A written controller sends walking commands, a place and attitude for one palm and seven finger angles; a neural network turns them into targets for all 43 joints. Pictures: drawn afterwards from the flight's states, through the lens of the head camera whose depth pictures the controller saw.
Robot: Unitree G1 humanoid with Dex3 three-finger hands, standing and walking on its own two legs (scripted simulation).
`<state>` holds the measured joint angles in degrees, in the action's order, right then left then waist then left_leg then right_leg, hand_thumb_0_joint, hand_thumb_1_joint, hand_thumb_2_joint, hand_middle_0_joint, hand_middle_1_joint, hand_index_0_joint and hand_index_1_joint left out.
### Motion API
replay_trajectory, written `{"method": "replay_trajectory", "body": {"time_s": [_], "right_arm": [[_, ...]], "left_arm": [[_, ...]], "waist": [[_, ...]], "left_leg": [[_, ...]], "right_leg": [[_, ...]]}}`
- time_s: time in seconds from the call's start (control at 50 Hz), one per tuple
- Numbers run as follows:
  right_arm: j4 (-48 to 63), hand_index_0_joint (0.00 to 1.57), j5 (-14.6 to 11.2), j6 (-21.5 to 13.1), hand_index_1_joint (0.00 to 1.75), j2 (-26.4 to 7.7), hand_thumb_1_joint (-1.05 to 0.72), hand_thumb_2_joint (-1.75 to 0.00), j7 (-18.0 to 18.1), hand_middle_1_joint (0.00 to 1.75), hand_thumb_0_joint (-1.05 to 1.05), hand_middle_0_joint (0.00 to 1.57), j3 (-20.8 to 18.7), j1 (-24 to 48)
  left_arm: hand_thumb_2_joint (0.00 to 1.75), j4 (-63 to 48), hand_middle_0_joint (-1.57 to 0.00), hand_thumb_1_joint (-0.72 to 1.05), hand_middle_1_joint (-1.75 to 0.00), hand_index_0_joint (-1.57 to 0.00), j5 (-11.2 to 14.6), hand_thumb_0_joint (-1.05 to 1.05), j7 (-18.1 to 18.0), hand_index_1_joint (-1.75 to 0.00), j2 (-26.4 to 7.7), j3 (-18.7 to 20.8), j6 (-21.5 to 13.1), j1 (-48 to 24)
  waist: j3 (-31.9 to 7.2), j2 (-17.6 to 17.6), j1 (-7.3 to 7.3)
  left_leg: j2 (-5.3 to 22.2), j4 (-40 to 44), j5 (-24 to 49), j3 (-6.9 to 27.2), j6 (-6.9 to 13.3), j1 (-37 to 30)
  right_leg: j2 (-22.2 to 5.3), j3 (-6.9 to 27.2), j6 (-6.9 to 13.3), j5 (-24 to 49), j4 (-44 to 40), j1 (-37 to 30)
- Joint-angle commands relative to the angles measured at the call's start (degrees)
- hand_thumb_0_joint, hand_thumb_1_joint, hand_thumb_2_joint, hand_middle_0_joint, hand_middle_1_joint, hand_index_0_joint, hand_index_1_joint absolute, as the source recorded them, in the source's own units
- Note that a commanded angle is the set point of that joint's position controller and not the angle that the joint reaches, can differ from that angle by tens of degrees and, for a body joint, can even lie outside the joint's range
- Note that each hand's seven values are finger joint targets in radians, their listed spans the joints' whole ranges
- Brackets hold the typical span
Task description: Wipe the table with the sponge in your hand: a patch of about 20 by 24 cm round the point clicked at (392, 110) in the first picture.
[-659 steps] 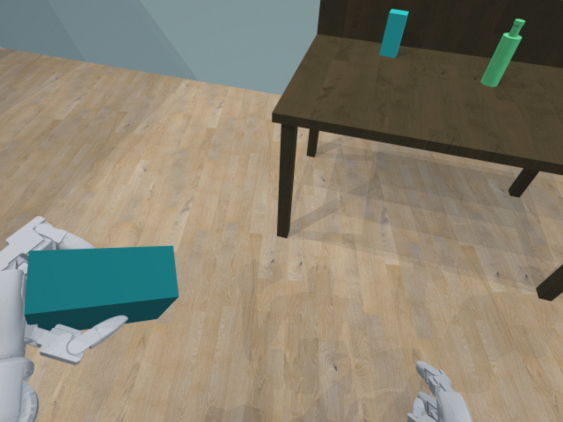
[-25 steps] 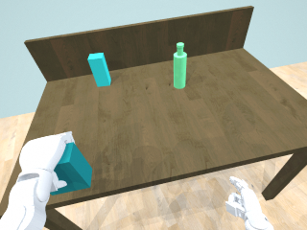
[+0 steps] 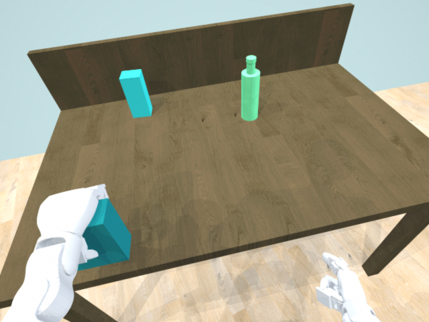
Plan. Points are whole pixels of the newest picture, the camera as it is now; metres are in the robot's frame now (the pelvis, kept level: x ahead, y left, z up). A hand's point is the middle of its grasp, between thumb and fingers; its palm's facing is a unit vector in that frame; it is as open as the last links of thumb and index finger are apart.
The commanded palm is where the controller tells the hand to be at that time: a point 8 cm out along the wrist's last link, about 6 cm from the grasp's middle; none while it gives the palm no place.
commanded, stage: move the sponge above the wiping area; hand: left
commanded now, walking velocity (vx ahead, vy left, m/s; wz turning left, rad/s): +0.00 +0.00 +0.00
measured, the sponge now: (96, 241) +0.23 +0.29 +0.01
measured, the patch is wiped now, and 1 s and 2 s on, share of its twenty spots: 0.00 0.00 0.00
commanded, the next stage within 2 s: lower the sponge onto the table in 1.82 s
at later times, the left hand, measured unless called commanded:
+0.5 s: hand (96, 223) +0.25 +0.28 +0.05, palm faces -0.04 -0.07 -1.00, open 10.0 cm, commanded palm +0.23 +0.28 +0.11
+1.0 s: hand (100, 222) +0.27 +0.29 +0.03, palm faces -0.07 -0.06 -1.00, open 10.0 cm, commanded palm +0.24 +0.28 +0.09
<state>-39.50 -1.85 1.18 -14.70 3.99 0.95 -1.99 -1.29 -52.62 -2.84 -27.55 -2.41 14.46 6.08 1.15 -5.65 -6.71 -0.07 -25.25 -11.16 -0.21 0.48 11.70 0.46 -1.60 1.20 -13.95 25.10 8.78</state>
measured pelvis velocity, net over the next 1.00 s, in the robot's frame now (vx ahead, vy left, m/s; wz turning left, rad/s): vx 0.01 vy -0.01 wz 0.00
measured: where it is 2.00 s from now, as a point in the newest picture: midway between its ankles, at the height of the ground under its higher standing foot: outside the picture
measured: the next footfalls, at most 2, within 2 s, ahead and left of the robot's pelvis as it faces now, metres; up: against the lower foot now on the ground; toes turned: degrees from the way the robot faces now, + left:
none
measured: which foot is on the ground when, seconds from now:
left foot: down 0.00-1.00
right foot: down 0.00-1.00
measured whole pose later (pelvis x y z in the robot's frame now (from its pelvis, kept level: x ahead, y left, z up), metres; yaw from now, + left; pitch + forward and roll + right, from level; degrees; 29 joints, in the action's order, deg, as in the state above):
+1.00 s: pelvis +0.01 -0.01 +0.00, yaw +0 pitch +1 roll +0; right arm -39.8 -2.6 1.6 -15.0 3.8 -0.9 -4.0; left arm 10.9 -54.9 -7.3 -25.4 -2.4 12.7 1.7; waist -1.1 -4.6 -5.2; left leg 0.5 -28.2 -13.3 -0.1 0.0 15.7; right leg 1.0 -1.5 1.7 -15.9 27.9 12.8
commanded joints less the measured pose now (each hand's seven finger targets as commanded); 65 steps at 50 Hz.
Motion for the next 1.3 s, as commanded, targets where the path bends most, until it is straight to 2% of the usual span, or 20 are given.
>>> {"method": "replay_trajectory", "body": {"time_s": [0.0,0.02,0.16,0.2,0.22,0.3,0.32,0.4,0.44,0.5,0.52,0.6,0.62,0.7,0.72,0.8,0.82,0.9,0.92,1.28], "right_arm": [[9.67,0.20,0.29,-3.27,0.30,-5.96,-0.90,-0.90,0.55,0.30,0.00,0.20,-1.74,11.92],[10.38,0.20,0.01,-3.59,0.30,-5.20,-0.90,-0.90,0.44,0.30,0.00,0.20,-1.71,11.14],[9.82,0.20,0.00,-2.85,0.30,-5.70,-0.90,-0.90,-0.07,0.30,0.00,0.20,-2.22,10.30],[9.84,0.20,0.07,-2.73,0.30,-6.04,-0.90,-0.90,0.01,0.30,0.00,0.20,-2.10,11.17],[10.47,0.20,-0.19,-2.92,0.30,-5.36,-0.90,-0.90,0.03,0.30,0.00,0.20,-2.09,10.59],[9.69,0.20,0.03,-2.73,0.30,-6.12,-0.90,-0.90,0.11,0.30,0.00,0.20,-2.24,10.89],[10.24,0.20,-0.18,-2.93,0.30,-5.33,-0.90,-0.90,0.01,0.30,0.00,0.20,-2.20,10.40],[9.52,0.20,0.00,-2.72,0.30,-6.01,-0.90,-0.90,0.09,0.30,0.00,0.20,-2.39,10.40],[9.36,0.20,-0.21,-2.77,0.30,-5.76,-0.90,-0.90,0.15,0.30,0.00,0.20,-2.44,9.76],[9.52,0.20,-0.02,-2.56,0.30,-6.11,-0.90,-0.90,0.13,0.30,0.00,0.20,-2.44,10.57],[10.12,0.20,-0.30,-2.83,0.30,-5.36,-0.90,-0.90,0.10,0.30,0.00,0.20,-2.50,9.79],[9.51,0.20,-0.14,-2.60,0.30,-6.20,-0.90,-0.90,0.07,0.30,0.00,0.20,-2.79,9.65],[9.58,0.20,-0.32,-2.54,0.30,-5.72,-0.90,-0.90,0.07,0.30,0.00,0.20,-2.69,9.20],[9.23,0.20,-0.20,-2.61,0.30,-6.23,-0.90,-0.90,0.37,0.30,0.00,0.20,-2.83,9.62],[9.54,0.20,-0.46,-2.79,0.30,-5.71,-0.90,-0.90,0.37,0.30,0.00,0.20,-2.96,8.92],[8.46,0.20,-0.38,-2.52,0.30,-6.52,-0.90,-0.90,0.61,0.30,0.00,0.20,-3.06,8.61],[8.97,0.20,-0.68,-2.70,0.30,-5.84,-0.90,-0.90,0.60,0.30,0.00,0.20,-3.05,8.01],[8.58,0.20,-0.44,-2.66,0.30,-6.76,-0.90,-0.90,0.59,0.30,0.00,0.20,-3.46,7.91],[9.09,0.20,-0.59,-2.77,0.30,-6.10,-0.90,-0.90,0.44,0.30,0.00,0.20,-3.49,7.42],[7.54,0.20,-0.74,-2.60,0.30,-6.31,-0.90,-0.90,0.21,0.30,0.00,0.20,-4.24,6.13]], "left_arm": [[1.30,-10.92,-1.20,0.10,-1.60,-1.20,-1.98,0.00,-3.16,-1.60,-14.84,10.37,-0.29,-14.02],[1.30,-12.40,-1.20,0.10,-1.60,-1.20,-1.55,0.00,-3.06,-1.60,-10.20,6.13,-0.75,-15.00],[1.30,-9.60,-1.20,0.10,-1.60,-1.20,-2.09,0.00,-3.77,-1.60,-10.63,6.98,-0.05,-12.86],[1.30,-9.65,-1.20,0.10,-1.60,-1.20,-2.51,0.00,-4.17,-1.60,-13.82,9.69,0.36,-13.21],[1.30,-10.50,-1.20,0.10,-1.60,-1.20,-2.11,0.00,-4.17,-1.60,-9.44,5.75,0.20,-14.01],[1.30,-8.97,-1.20,0.10,-1.60,-1.20,-3.02,0.00,-4.86,-1.60,-14.24,9.75,0.11,-14.49],[1.30,-10.38,-1.20,0.10,-1.60,-1.20,-2.91,0.00,-4.78,-1.60,-9.46,5.36,-0.18,-15.81],[1.30,-7.66,-1.20,0.10,-1.60,-1.20,-3.11,0.00,-5.38,-1.60,-13.06,8.92,0.07,-15.05],[1.30,-6.09,-1.20,0.10,-1.60,-1.20,-3.13,0.00,-5.38,-1.60,-11.06,7.11,0.11,-15.30],[1.30,-7.12,-1.20,0.10,-1.60,-1.20,-3.60,0.00,-5.65,-1.60,-13.19,8.68,0.10,-15.97],[1.30,-7.64,-1.20,0.10,-1.60,-1.20,-3.04,0.00,-5.56,-1.60,-8.84,5.04,-0.07,-15.53],[1.30,-5.17,-1.20,0.10,-1.60,-1.20,-3.22,0.00,-5.87,-1.60,-12.49,8.62,-0.27,-14.29],[1.30,-4.89,-1.20,0.10,-1.60,-1.20,-3.12,0.00,-5.78,-1.60,-9.55,5.87,-0.34,-15.50],[1.30,-3.60,-1.20,0.10,-1.60,-1.20,-3.80,0.00,-6.29,-1.60,-12.84,8.36,-0.76,-17.65],[1.30,-3.91,-1.20,0.10,-1.60,-1.20,-3.52,0.00,-6.42,-1.60,-9.87,5.78,-1.12,-18.13],[1.30,-0.13,-1.20,0.10,-1.60,-1.20,-3.96,0.00,-7.07,-1.60,-14.31,9.95,-1.15,-18.50],[1.30,-0.45,-1.20,0.10,-1.60,-1.20,-3.51,0.00,-6.91,-1.60,-9.44,5.60,-1.34,-19.77],[1.30,0.85,-1.20,0.10,-1.60,-1.20,-3.76,0.00,-7.37,-1.60,-14.55,10.47,-1.95,-17.52],[1.30,-0.28,-1.20,0.10,-1.60,-1.20,-3.49,0.00,-7.26,-1.60,-10.53,6.96,-2.36,-17.97],[1.30,5.72,-1.20,0.10,-1.60,-1.20,-6.01,0.00,-11.31,-1.60,-9.45,5.58,-1.92,-23.31]], "waist": [[-11.59,1.28,-0.28],[-13.10,1.04,0.73],[-12.74,2.40,0.36],[-12.46,2.04,-0.21],[-13.22,2.13,0.61],[-13.04,1.92,-0.21],[-13.95,0.94,0.79],[-13.18,2.10,0.15],[-12.96,3.83,0.66],[-14.07,1.02,0.09],[-14.58,0.82,0.84],[-13.97,2.85,0.23],[-14.06,3.35,1.14],[-13.74,2.78,0.49],[-14.43,2.27,1.28],[-13.53,2.92,0.75],[-14.16,3.20,1.81],[-15.54,2.56,0.60],[-16.04,1.96,1.39],[-17.04,2.83,1.52]], "left_leg": [[-1.32,2.68,8.15,3.77,1.41,-6.40],[-0.89,2.52,8.59,2.94,1.62,-6.51],[-0.59,2.07,10.68,3.37,1.41,-6.00],[-0.99,2.05,9.73,3.93,1.33,-6.05],[-0.76,1.76,10.03,2.94,1.64,-5.98],[-1.10,1.67,9.80,3.96,1.38,-6.13],[-0.75,1.43,10.49,3.21,1.55,-6.27],[-1.03,1.37,10.32,3.80,1.36,-6.04],[-1.09,0.86,10.59,3.19,1.50,-5.34],[-1.39,0.81,10.85,3.44,1.42,-5.93],[-1.10,0.56,11.31,2.78,1.67,-5.72],[-1.39,0.18,11.22,3.22,1.55,-5.36],[-1.25,0.08,10.88,2.64,1.70,-4.71],[-1.66,-0.16,9.70,3.00,1.71,-4.99],[-1.46,-0.32,9.57,2.29,1.90,-4.66],[-1.79,-0.63,9.56,2.68,1.71,-3.95],[-1.51,-0.73,9.17,1.80,2.00,-3.66],[-1.98,-1.35,10.57,2.33,1.90,-3.60],[-1.64,-1.44,10.91,1.82,1.97,-3.26],[-1.03,-2.05,9.22,2.55,1.69,-2.81]], "right_leg": [[0.74,5.53,2.87,6.00,-5.13,1.09],[0.22,3.37,2.30,6.79,-4.25,0.70],[0.32,3.42,2.39,8.91,-3.79,1.29],[0.84,5.23,2.89,7.97,-4.15,1.33],[0.33,3.29,2.36,8.65,-3.45,1.13],[0.95,5.31,2.99,8.15,-3.83,1.42],[0.43,3.28,2.51,8.93,-3.06,1.44],[0.94,5.11,2.98,9.19,-3.60,1.79],[0.50,3.77,2.53,9.92,-3.36,1.99],[0.77,5.41,3.04,10.38,-3.26,1.50],[0.31,3.26,2.53,10.96,-2.45,1.23],[0.75,5.25,2.86,11.77,-2.86,1.66],[0.40,3.76,2.44,11.79,-2.48,1.79],[0.71,5.57,2.82,10.52,-2.98,2.83],[0.32,3.92,2.43,10.47,-2.40,2.47],[0.63,5.47,2.79,11.08,-2.66,3.00],[0.21,3.79,2.19,11.19,-2.16,3.04],[0.48,5.70,2.76,13.49,-1.82,1.90],[0.11,3.91,2.38,13.98,-1.08,1.85],[0.66,2.97,2.66,9.90,0.00,5.70]]}}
